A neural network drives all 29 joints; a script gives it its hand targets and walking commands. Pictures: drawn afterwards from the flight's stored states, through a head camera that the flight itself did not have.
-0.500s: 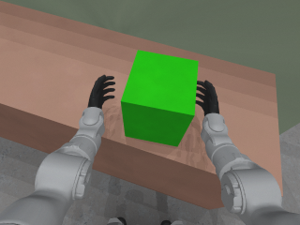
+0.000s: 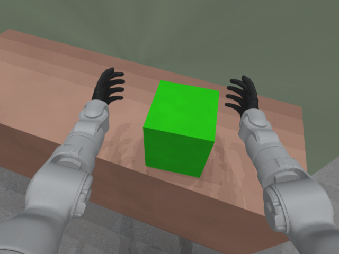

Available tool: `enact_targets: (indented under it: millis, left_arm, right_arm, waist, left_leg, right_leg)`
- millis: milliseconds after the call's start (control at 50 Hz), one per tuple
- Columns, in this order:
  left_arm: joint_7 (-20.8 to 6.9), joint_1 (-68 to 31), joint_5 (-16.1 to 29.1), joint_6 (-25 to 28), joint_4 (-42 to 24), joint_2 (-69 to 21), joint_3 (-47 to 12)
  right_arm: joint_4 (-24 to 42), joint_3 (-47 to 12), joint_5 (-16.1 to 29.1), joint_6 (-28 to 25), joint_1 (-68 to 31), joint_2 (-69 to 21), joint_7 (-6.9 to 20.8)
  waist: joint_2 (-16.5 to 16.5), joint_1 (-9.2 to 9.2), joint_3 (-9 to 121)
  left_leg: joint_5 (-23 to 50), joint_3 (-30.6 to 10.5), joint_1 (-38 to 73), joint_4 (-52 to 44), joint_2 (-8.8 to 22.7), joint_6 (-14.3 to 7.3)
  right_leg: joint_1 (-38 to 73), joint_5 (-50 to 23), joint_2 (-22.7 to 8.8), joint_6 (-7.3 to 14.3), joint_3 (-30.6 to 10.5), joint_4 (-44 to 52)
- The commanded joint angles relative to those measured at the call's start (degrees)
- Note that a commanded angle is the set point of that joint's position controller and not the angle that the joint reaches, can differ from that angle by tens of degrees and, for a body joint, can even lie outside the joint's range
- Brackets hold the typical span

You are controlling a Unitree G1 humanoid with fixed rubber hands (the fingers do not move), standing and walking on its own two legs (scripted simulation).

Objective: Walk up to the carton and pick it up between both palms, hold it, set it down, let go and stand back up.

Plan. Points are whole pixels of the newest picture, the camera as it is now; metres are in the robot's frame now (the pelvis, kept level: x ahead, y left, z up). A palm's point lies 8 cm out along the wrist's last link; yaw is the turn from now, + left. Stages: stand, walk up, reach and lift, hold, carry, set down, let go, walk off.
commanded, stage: set down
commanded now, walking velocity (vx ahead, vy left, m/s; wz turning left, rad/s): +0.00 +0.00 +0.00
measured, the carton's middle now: (180, 130) +0.47 -0.02 -0.03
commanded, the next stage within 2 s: none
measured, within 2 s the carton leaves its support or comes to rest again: neither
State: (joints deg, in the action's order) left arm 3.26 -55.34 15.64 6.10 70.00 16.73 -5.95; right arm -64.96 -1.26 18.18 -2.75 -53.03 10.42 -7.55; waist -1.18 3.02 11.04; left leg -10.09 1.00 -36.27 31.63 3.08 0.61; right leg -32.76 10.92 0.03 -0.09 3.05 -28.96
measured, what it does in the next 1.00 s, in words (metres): stands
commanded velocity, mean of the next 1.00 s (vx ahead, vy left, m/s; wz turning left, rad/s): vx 0.00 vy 0.00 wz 0.00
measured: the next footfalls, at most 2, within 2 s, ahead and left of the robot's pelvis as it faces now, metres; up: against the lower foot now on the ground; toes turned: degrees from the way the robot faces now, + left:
none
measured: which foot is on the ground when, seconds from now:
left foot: down 0.00-1.00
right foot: down 0.00-1.00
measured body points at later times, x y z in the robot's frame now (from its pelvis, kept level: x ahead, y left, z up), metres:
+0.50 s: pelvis +0.02 +0.00 +0.02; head +0.06 +0.02 +0.46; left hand +0.40 +0.17 +0.05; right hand +0.38 -0.18 +0.05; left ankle +0.04 +0.12 -0.73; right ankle +0.02 -0.12 -0.73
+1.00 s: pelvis +0.02 +0.00 +0.01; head +0.02 +0.02 +0.46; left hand +0.33 +0.19 +0.01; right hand +0.32 -0.17 +0.03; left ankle +0.04 +0.12 -0.73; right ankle +0.02 -0.12 -0.73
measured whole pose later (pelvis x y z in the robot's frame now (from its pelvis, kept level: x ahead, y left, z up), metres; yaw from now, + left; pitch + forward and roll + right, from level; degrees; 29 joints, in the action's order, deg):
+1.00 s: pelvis +0.02 +0.00 +0.01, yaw +1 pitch +0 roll -1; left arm -2.6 -10.7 7.5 15.1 42.0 9.8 0.8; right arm -40.8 -2.0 9.1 -17.0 -10.5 3.0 -8.9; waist -2.0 2.3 0.8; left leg -11.1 -0.1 -14.3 25.5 2.0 1.0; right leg -10.3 12.5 0.0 0.0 2.7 -22.9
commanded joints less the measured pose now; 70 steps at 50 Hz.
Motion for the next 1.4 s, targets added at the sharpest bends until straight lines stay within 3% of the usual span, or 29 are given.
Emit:
enact_targets:
  millis: [0,40,60,160,200,220,320,360,400,440,500,520,540,560,600,660,680,760,860,900,960,1040,1060,1080,1140,1220,1260,1320,1380]
  left_arm:
    - [-1.6,-13.9,-2.3,-0.8,-8.3,2.2,0.8]
    - [-2.1,-34.6,-1.1,-1.2,-15.9,8.5,3.5]
    - [-2.0,-13.0,-4.2,-1.4,-14.5,2.0,2.9]
    - [-2.7,-23.8,-5.7,-2.8,-19.1,4.1,4.8]
    - [-3.4,0.8,-9.7,-3.2,-18.8,-4.7,4.6]
    - [-3.9,-9.6,-8.7,-1.9,-24.0,-0.5,7.3]
    - [-1.8,-13.9,-8.6,-1.9,-29.2,2.1,8.5]
    - [-1.9,6.0,-9.4,-1.3,-34.2,-3.8,6.9]
    - [-2.9,2.4,-9.8,-0.4,-35.1,-1.2,10.0]
    - [-4.5,17.7,-13.2,0.2,-38.1,-3.2,12.6]
    - [-3.8,8.8,-11.7,-0.8,-38.2,-0.1,11.7]
    - [-3.2,13.0,-9.9,0.0,-46.2,-0.7,9.8]
    - [-3.6,23.8,-10.5,0.3,-44.3,-3.1,10.2]
    - [-3.9,10.6,-7.2,1.4,-47.6,-0.1,9.4]
    - [-5.3,37.1,-10.7,2.8,-43.9,-5.3,10.4]
    - [-2.9,8.6,-5.8,5.3,-48.3,2.0,6.9]
    - [-2.3,20.6,-6.4,6.3,-46.7,-1.8,4.4]
    - [-1.4,21.6,-4.7,9.0,-43.2,-1.0,3.3]
    - [-5.0,33.8,-6.3,7.7,-30.4,0.3,7.3]
    - [-5.5,36.5,-8.2,10.3,-37.2,-0.4,8.5]
    - [-6.4,40.1,-9.2,13.3,-36.2,-0.7,10.1]
    - [-3.7,18.4,-5.0,15.0,-39.8,0.5,5.4]
    - [-2.5,29.4,-4.2,15.4,-39.9,-1.9,4.0]
    - [-1.5,22.1,-2.6,16.8,-43.3,-1.0,1.9]
    - [0.1,26.5,-0.4,18.9,-41.3,0.2,-0.2]
    - [-3.7,48.6,-4.9,20.5,-34.2,-2.0,4.4]
    - [-5.3,58.6,-8.7,19.3,-29.1,-3.0,6.5]
    - [-5.6,46.8,-9.8,16.7,-30.8,-0.7,7.2]
    - [-3.1,44.9,-8.5,16.3,-43.7,-0.6,6.5]
  right_arm:
    - [8.7,1.2,-0.8,-1.7,-15.0,10.1,-0.9]
    - [16.1,5.6,-1.9,-1.9,-32.6,12.1,-1.8]
    - [10.2,2.6,-1.8,-2.9,-9.0,8.5,-2.1]
    - [14.8,5.5,-3.8,-2.2,-20.2,8.6,-2.4]
    - [9.8,1.8,-3.6,-3.1,3.2,2.9,-1.9]
    - [17.9,4.3,-4.6,-4.7,-10.3,5.3,-2.1]
    - [22.0,6.9,-6.4,-3.4,-10.1,4.4,-1.7]
    - [23.6,3.1,-5.4,-5.7,9.2,2.4,-1.4]
    - [25.7,4.7,-6.3,-7.7,4.7,3.2,-1.6]
    - [30.9,2.6,-6.2,-11.3,16.4,1.2,-2.3]
    - [30.1,4.6,-6.2,-10.2,11.6,3.1,-2.5]
    - [41.0,2.8,-5.1,-11.2,13.7,3.8,-2.4]
    - [37.2,1.0,-4.9,-11.7,23.7,0.5,-2.0]
    - [42.5,3.4,-5.9,-11.4,11.1,1.4,-1.9]
    - [37.7,1.2,-6.5,-13.7,36.2,-1.7,-1.6]
    - [43.1,6.0,-7.0,-12.5,12.3,2.5,-0.9]
    - [42.0,3.3,-6.3,-12.3,24.5,-2.1,0.0]
    - [40.4,1.0,-5.7,-10.6,23.5,-2.0,1.6]
    - [31.1,-0.7,-7.3,-11.8,31.8,-1.8,-0.6]
    - [33.1,-1.2,-8.7,-15.1,35.6,-3.0,-1.7]
    - [29.6,0.7,-10.6,-19.4,40.0,-3.9,-1.8]
    - [29.0,6.3,-11.1,-19.9,22.4,-0.5,-0.2]
    - [30.2,6.0,-11.4,-20.0,32.9,-1.8,0.2]
    - [33.4,7.5,-11.8,-20.3,23.8,0.1,0.7]
    - [35.6,5.8,-12.1,-20.6,27.2,1.2,2.4]
    - [26.0,-1.3,-10.0,-25.4,43.1,-1.7,2.5]
    - [19.3,-2.5,-10.0,-27.7,48.6,-3.4,1.9]
    - [19.0,-0.2,-11.7,-27.4,41.6,-3.1,1.4]
    - [26.5,2.0,-10.5,-27.1,43.2,-2.9,2.0]
  waist:
    - [3.6,1.21,30.8]
    - [5.4,-0.80,37.7]
    - [5.0,0.06,33.2]
    - [7.7,-1.12,25.5]
    - [5.2,-0.91,16.8]
    - [5.3,-0.98,21.6]
    - [5.8,-1.32,24.2]
    - [4.0,0.54,21.7]
    - [3.6,0.43,25.7]
    - [3.2,-1.07,23.1]
    - [4.5,-0.29,19.2]
    - [3.0,-0.91,21.5]
    - [3.3,-0.60,16.1]
    - [3.1,0.41,19.4]
    - [-1.1,1.64,11.7]
    - [6.4,1.25,18.5]
    - [6.3,0.77,12.3]
    - [7.3,-1.41,13.2]
    - [0.8,-1.35,4.7]
    - [1.2,-2.89,4.9]
    - [1.3,-1.10,1.4]
    - [6.0,-0.70,1.1]
    - [3.6,-0.27,0.3]
    - [4.8,0.04,4.7]
    - [5.5,0.44,13.7]
    - [2.4,0.18,10.7]
    - [2.4,-1.49,2.3]
    - [3.7,-3.28,-8.9]
    - [3.6,-4.07,-7.9]
  left_leg:
    - [13.8,0.1,27.2,-3.0,-3.6,3.2]
    - [12.4,2.1,23.6,-3.0,-4.3,3.8]
    - [18.2,1.7,30.1,-3.1,-4.1,3.8]
    - [12.2,1.8,27.6,-5.6,-4.0,4.9]
    - [16.8,1.3,33.3,-6.9,-3.3,4.8]
    - [19.9,2.5,30.5,-6.3,-4.5,4.8]
    - [10.4,2.2,28.8,-7.2,-4.7,4.2]
    - [20.6,1.0,34.3,-5.7,-4.2,4.5]
    - [24.7,2.0,32.8,-4.5,-4.7,5.1]
    - [29.9,2.3,33.7,-5.3,-5.4,5.0]
    - [20.0,1.9,28.9,-6.3,-5.3,4.3]
    - [21.1,1.3,31.1,-5.9,-4.8,4.5]
    - [23.9,1.2,33.0,-5.5,-4.7,4.2]
    - [19.4,1.9,30.4,-5.6,-4.9,3.7]
    - [23.4,1.0,34.9,-6.9,-5.1,2.8]
    - [5.4,1.5,27.2,-7.7,-5.2,3.1]
    - [4.0,1.0,27.2,-7.6,-5.2,3.2]
    - [6.6,-0.7,27.9,-7.2,-4.6,2.0]
    - [8.7,-0.2,27.2,-8.5,-6.0,0.3]
    - [12.7,-0.1,28.1,-7.6,-5.9,1.7]
    - [12.4,0.0,30.2,-8.1,-5.9,2.4]
    - [-3.9,-0.3,25.7,-8.3,-4.6,3.2]
    - [-5.2,-0.4,26.7,-9.1,-4.0,2.7]
    - [-6.3,0.3,25.4,-8.3,-3.9,3.0]
    - [2.5,-0.6,25.2,-5.4,-3.8,3.1]
    - [24.3,-2.3,32.2,-2.7,-4.5,3.6]
    - [20.1,-1.3,34.1,-4.5,-4.7,3.5]
    - [4.3,-1.1,30.5,-8.3,-3.8,3.2]
    - [-1.3,-1.0,28.3,-9.6,-3.9,2.8]
  right_leg:
    - [16.1,-13.7,3.7,-0.7,0.8,5.8]
    - [16.3,-12.8,3.6,-1.1,0.2,4.9]
    - [18.8,-19.3,4.1,-1.2,1.2,5.2]
    - [18.4,-11.1,4.2,-1.0,1.0,7.4]
    - [20.8,-15.0,3.9,-0.5,1.7,10.1]
    - [20.2,-17.1,4.3,-1.1,1.1,10.3]
    - [21.0,-8.6,3.5,-0.8,1.0,9.4]
    - [25.2,-18.2,4.5,0.2,1.1,9.1]
    - [26.4,-25.0,4.2,-0.3,0.6,8.0]
    - [32.2,-33.6,4.2,-1.0,0.2,8.8]
    - [27.7,-23.1,4.0,-0.9,1.4,8.1]
    - [29.0,-22.5,4.2,-0.9,1.2,7.8]
    - [29.1,-24.0,4.2,-0.1,0.0,8.7]
    - [26.3,-18.3,3.9,-0.4,-0.3,9.2]
    - [30.0,-25.2,3.5,-0.1,0.1,10.7]
    - [20.5,-6.4,2.5,0.7,0.6,9.9]
    - [21.1,-4.5,1.9,1.7,-0.2,9.9]
    - [20.2,-7.4,1.2,1.7,-2.1,8.7]
    - [24.8,-11.6,0.7,0.1,-1.9,9.0]
    - [28.3,-14.2,1.3,0.1,-2.0,8.3]
    - [27.6,-13.9,1.3,-0.3,-2.1,10.2]
    - [16.2,7.2,1.2,2.6,-1.4,8.9]
    - [16.4,8.5,1.9,3.0,-0.7,9.5]
    - [15.0,7.9,1.4,3.3,-1.2,9.4]
    - [17.2,-0.5,2.0,3.8,-1.2,5.9]
    - [25.6,-21.3,3.2,1.7,-1.8,5.0]
    - [25.0,-19.8,2.3,1.0,-2.8,6.7]
    - [20.4,-0.2,1.8,1.7,-1.8,8.5]
    - [20.0,3.9,1.7,2.4,-2.6,8.4]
